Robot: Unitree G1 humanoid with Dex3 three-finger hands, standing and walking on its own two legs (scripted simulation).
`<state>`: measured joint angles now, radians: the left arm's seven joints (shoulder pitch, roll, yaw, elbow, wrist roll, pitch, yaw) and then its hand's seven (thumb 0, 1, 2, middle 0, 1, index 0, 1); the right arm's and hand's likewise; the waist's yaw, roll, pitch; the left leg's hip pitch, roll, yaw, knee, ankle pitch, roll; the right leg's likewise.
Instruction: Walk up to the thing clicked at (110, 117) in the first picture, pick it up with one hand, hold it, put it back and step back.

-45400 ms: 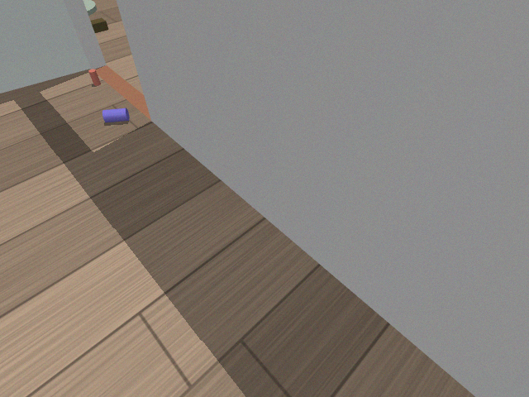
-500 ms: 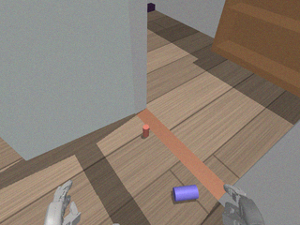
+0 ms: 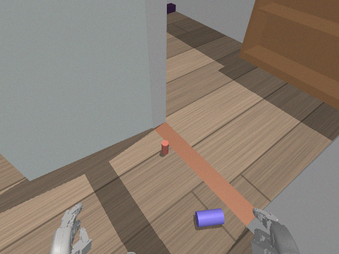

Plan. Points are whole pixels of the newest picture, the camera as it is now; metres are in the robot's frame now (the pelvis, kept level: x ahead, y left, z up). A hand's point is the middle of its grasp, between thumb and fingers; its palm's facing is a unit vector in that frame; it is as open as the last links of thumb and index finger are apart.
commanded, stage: home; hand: right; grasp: from above
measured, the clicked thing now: (209, 217) +0.42 -0.22 -0.67
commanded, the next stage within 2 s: stand in 0.10 s
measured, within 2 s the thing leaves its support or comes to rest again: neither
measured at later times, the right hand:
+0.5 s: hand out of the picture +0.10 -0.24 -0.11, palm faces +0.03 +0.94 -0.34, open 7.4 cm
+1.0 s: hand out of the picture +0.03 -0.24 -0.10, palm faces +0.06 +0.94 -0.34, open 7.4 cm
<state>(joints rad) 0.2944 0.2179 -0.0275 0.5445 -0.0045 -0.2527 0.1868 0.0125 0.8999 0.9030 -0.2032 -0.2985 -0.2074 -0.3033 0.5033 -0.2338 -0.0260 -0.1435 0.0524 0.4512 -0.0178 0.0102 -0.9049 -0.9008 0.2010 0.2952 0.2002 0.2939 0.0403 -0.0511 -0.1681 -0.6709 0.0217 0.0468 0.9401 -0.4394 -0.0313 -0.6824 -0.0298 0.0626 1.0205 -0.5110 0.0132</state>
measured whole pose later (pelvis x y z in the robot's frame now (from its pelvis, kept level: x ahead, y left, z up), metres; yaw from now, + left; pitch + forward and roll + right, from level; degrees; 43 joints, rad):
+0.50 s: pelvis +0.00 +0.00 +0.03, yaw +0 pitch +0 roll +0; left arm 0.20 0.30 0.05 0.89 0.06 -0.03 0.02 0.01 0.90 0.90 -0.20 -0.30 -0.21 -0.30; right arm 0.22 -0.29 -0.04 0.76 -0.05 0.06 -0.03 0.01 -0.90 -0.90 0.20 0.30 0.20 0.30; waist -0.02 0.01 0.02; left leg -0.37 0.06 0.02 0.74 -0.36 -0.04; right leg -0.35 0.01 0.03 0.76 -0.40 0.00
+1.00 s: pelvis -0.01 +0.00 +0.06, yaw -1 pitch -5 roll +0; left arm 0.18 0.29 0.03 1.09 0.03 0.00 0.03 0.00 0.90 0.90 -0.20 -0.30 -0.21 -0.30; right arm 0.18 -0.28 -0.04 1.13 -0.04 0.01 -0.03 0.00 -0.90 -0.90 0.20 0.30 0.20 0.30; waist -0.02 -0.02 0.06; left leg -0.12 0.06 0.04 0.40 -0.19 -0.04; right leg -0.10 0.01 0.04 0.40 -0.22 0.01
